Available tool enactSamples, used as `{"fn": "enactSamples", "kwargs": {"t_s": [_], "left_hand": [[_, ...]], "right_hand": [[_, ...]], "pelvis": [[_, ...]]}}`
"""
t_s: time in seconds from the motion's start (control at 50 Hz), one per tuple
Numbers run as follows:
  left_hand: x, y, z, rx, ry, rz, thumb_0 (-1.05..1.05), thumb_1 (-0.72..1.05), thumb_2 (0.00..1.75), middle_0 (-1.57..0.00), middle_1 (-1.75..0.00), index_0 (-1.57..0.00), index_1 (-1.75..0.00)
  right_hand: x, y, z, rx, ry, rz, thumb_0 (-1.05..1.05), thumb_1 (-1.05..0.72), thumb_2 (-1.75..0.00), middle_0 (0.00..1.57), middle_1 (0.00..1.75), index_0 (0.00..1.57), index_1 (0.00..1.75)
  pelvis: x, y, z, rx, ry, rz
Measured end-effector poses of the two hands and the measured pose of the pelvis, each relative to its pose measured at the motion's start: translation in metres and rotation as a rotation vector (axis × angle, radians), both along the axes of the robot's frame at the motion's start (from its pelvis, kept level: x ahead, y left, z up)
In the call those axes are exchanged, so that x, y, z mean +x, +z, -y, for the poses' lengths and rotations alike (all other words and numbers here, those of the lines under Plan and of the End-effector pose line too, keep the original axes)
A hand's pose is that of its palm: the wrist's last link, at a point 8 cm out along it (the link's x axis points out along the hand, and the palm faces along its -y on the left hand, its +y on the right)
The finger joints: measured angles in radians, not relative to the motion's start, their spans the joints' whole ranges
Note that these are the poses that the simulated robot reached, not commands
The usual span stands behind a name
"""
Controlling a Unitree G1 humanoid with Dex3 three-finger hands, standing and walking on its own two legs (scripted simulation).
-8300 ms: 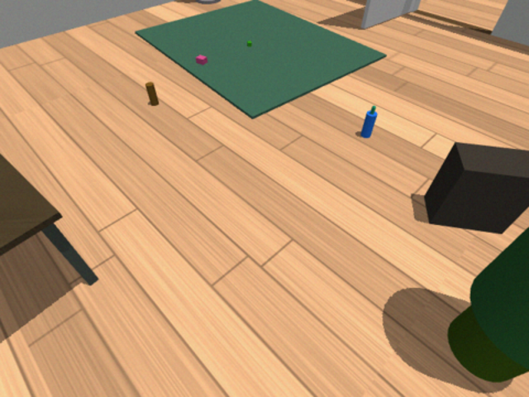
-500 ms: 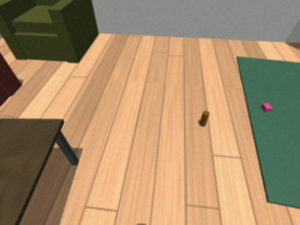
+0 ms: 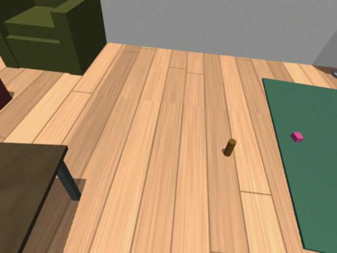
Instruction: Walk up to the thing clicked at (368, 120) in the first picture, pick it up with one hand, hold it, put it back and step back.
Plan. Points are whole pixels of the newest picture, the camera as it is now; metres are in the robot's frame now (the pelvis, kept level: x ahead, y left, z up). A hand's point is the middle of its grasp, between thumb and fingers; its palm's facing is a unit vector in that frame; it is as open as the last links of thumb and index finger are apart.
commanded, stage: walk up
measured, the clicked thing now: out of the picture -0.32 -1.13 -0.66
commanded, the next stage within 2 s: none
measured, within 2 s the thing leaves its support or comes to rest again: neither
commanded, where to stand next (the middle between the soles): +0.65 -0.06 m, yaw -2 degrees
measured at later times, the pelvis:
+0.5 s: pelvis +0.21 -0.06 +0.01, yaw -4 degrees
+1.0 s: pelvis +0.43 -0.02 +0.01, yaw -16 degrees
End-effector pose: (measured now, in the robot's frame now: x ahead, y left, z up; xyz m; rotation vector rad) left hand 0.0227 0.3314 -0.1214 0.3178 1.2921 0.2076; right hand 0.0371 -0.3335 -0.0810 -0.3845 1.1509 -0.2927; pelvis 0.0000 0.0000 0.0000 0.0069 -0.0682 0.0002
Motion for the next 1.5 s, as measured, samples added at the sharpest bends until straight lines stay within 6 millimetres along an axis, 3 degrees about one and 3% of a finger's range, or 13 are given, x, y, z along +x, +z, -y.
{"fn": "enactSamples", "kwargs": {"t_s": [0.18,0.3,0.4,0.58,0.7,0.82,0.9,1.0,1.14,1.22,1.3,1.42,1.5], "left_hand": [[0.107,0.025,0.012,-0.015,-0.095,0.086,0.01,0.9,0.9,-0.2,-0.3,-0.21,-0.3],[0.19,0.031,0.035,0.025,-0.149,0.109,0.01,0.9,0.9,-0.2,-0.3,-0.21,-0.3],[0.256,0.037,0.067,0.046,-0.154,0.218,0.01,0.9,0.9,-0.2,-0.3,-0.21,-0.3],[0.296,0.05,0.087,0.029,-0.121,0.187,0.01,0.9,0.9,-0.21,-0.3,-0.21,-0.3],[0.324,0.033,0.071,0.014,-0.103,0.143,0.01,0.9,0.9,-0.21,-0.3,-0.21,-0.3],[0.368,0.006,0.051,-0.019,-0.144,-0.015,0.01,0.9,0.9,-0.21,-0.3,-0.21,-0.3],[0.431,0.012,0.053,-0.017,-0.25,-0.037,0.01,0.9,0.9,-0.21,-0.3,-0.21,-0.3],[0.536,0.029,0.058,-0.01,-0.354,0.07,0.01,0.9,0.9,-0.21,-0.3,-0.21,-0.3],[0.675,0.043,0.096,0.052,-0.515,0.157,0.01,0.9,0.9,-0.2,-0.3,-0.21,-0.3],[0.742,0.04,0.126,0.102,-0.571,0.228,0.01,0.9,0.9,-0.2,-0.3,-0.21,-0.3],[0.769,0.042,0.141,0.117,-0.577,0.256,0.0,0.9,0.9,-0.2,-0.3,-0.21,-0.3],[0.788,0.053,0.141,0.132,-0.624,0.114,0.0,0.9,0.9,-0.21,-0.3,-0.21,-0.3],[0.826,0.048,0.141,0.119,-0.715,0.058,0.01,0.89,0.9,-0.21,-0.3,-0.21,-0.3]], "right_hand": [[0.026,-0.007,-0.012,0.072,-0.041,-0.046,0.0,-0.9,-0.9,0.21,0.3,0.21,0.3],[0.074,-0.033,0.008,0.112,-0.057,-0.058,0.0,-0.9,-0.9,0.21,0.3,0.21,0.3],[0.131,-0.052,0.027,0.133,-0.04,-0.082,0.0,-0.9,-0.9,0.2,0.3,0.21,0.3],[0.254,-0.02,0.044,0.124,0.02,0.04,0.0,-0.91,-0.9,0.2,0.3,0.21,0.3],[0.317,-0.011,0.043,0.082,0.059,0.028,0.0,-0.91,-0.9,0.2,0.3,0.2,0.3],[0.39,-0.006,0.021,0.063,0.004,0.145,0.0,-0.91,-0.9,0.2,0.3,0.2,0.3],[0.406,0.006,0.003,0.091,-0.092,0.216,0.0,-0.91,-0.9,0.2,0.3,0.21,0.3],[0.403,0.007,-0.004,0.11,-0.191,0.173,0.0,-0.9,-0.9,0.21,0.3,0.21,0.3],[0.404,-0.024,0.014,0.138,-0.336,0.106,0.0,-0.9,-0.9,0.21,0.3,0.21,0.3],[0.422,-0.057,0.035,0.157,-0.396,0.072,0.0,-0.9,-0.9,0.2,0.3,0.21,0.3],[0.463,-0.066,0.041,0.185,-0.404,0.06,0.01,-0.91,-0.9,0.2,0.3,0.2,0.3],[0.533,-0.037,0.041,0.182,-0.439,0.199,0.01,-0.91,-0.9,0.2,0.3,0.2,0.3],[0.557,-0.028,0.032,0.14,-0.523,0.257,0.0,-0.91,-0.9,0.2,0.3,0.2,0.3]], "pelvis": [[0.064,0.011,0.003,0.017,-0.032,0.002],[0.122,-0.001,0.025,0.04,-0.055,-0.017],[0.168,-0.008,0.048,0.01,-0.045,-0.009],[0.24,0.012,0.059,0.014,-0.073,-0.017],[0.291,0.006,0.052,-0.019,-0.053,-0.03],[0.352,-0.005,0.026,0.008,-0.166,-0.04],[0.386,0.007,0.019,-0.025,-0.235,-0.038],[0.428,0.015,0.021,-0.019,-0.283,-0.034],[0.492,0.001,0.034,0.019,-0.386,-0.024],[0.533,-0.022,0.054,0.016,-0.422,-0.027],[0.562,-0.022,0.06,-0.001,-0.49,-0.013],[0.611,0.001,0.052,0.008,-0.62,-0.007],[0.641,0.003,0.035,0.009,-0.712,-0.015]]}}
